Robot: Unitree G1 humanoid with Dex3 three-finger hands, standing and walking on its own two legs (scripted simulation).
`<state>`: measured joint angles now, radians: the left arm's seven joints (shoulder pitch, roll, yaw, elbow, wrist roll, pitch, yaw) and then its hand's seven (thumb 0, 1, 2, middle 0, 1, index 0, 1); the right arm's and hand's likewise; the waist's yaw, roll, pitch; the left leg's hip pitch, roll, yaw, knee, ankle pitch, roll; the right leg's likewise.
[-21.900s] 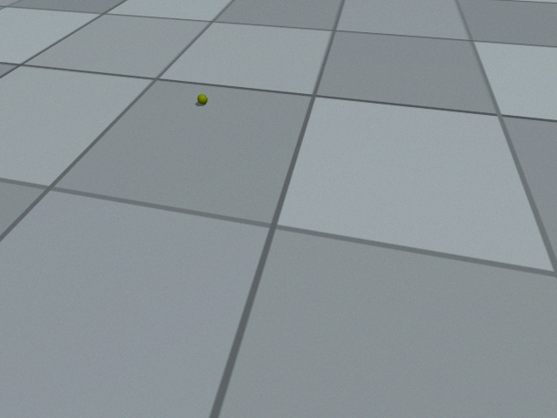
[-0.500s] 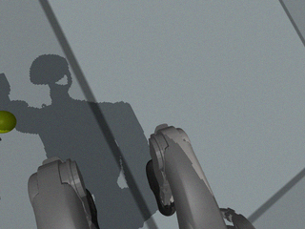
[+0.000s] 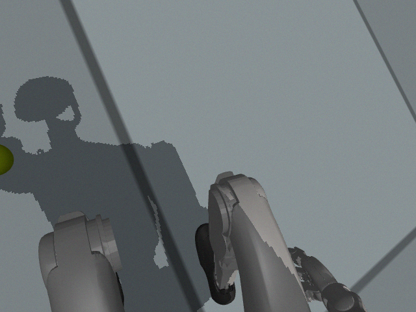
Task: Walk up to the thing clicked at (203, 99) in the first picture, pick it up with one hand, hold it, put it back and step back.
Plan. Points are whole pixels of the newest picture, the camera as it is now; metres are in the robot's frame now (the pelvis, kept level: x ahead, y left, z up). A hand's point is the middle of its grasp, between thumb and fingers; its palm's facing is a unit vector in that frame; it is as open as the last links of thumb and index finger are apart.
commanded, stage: rest palm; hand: left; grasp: from above
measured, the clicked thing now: out of the picture +0.46 +0.33 -0.28
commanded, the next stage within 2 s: close in 1.08 s
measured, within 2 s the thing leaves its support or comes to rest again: neither
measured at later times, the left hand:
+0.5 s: hand out of the picture +0.44 +0.31 -0.23, palm faces -0.48 -0.12 -0.87, open 14.2 cm
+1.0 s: hand out of the picture +0.44 +0.32 -0.25, palm faces -0.47 -0.13 -0.87, open 14.0 cm
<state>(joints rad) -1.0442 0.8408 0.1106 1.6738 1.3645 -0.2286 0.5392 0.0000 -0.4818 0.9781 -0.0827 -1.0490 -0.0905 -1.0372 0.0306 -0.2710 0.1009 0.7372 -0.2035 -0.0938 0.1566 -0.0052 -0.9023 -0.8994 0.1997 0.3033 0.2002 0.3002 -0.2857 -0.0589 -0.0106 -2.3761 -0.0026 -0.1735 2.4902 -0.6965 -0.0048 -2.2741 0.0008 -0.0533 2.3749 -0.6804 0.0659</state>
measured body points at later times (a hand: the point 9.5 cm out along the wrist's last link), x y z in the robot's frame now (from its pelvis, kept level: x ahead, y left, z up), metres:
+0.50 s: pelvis +0.00 +0.00 -0.01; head +0.27 +0.09 +0.34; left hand +0.46 +0.32 -0.18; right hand +0.04 -0.28 -0.09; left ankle +0.07 +0.13 -0.28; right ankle +0.10 -0.14 -0.28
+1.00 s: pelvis +0.00 +0.00 -0.01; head +0.28 +0.11 +0.33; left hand +0.46 +0.32 -0.20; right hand +0.06 -0.26 -0.08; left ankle +0.07 +0.13 -0.28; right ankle +0.10 -0.14 -0.28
